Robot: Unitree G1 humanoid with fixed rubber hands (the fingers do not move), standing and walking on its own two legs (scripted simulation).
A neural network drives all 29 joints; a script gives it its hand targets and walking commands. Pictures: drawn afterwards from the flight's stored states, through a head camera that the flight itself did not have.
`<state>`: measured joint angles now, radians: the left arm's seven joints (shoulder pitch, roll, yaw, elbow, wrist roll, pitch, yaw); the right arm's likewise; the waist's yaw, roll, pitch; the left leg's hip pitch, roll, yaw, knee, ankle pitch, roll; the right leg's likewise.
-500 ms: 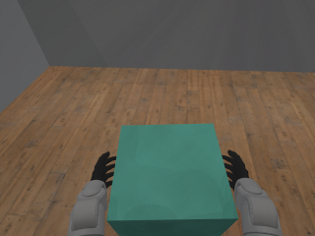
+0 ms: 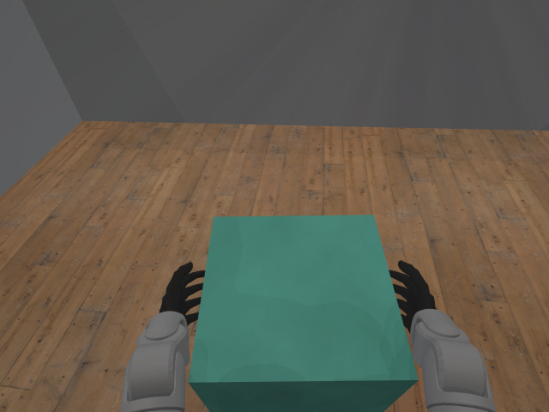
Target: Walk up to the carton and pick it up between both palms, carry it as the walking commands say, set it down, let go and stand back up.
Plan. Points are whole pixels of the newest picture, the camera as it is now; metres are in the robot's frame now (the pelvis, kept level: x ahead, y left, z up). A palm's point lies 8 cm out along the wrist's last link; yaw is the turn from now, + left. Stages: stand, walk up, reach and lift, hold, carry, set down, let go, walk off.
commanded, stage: carry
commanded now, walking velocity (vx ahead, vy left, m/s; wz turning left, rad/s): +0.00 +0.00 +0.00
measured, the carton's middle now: (294, 326) +0.30 +0.00 -0.05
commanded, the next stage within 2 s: none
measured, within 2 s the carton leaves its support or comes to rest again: neither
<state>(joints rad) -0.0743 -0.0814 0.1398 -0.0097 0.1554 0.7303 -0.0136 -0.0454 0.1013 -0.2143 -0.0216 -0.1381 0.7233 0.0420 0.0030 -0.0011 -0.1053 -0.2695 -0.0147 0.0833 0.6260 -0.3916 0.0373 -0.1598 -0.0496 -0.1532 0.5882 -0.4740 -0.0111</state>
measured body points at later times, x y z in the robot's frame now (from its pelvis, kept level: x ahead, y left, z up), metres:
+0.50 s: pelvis -0.03 +0.02 +0.01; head -0.04 +0.02 +0.46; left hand +0.26 +0.19 +0.04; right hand +0.24 -0.16 +0.03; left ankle -0.05 +0.10 -0.72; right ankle -0.10 -0.09 -0.72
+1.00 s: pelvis -0.09 +0.04 +0.01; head -0.11 +0.04 +0.46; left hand +0.20 +0.21 +0.04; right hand +0.18 -0.14 +0.03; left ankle -0.05 +0.10 -0.72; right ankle -0.10 -0.09 -0.72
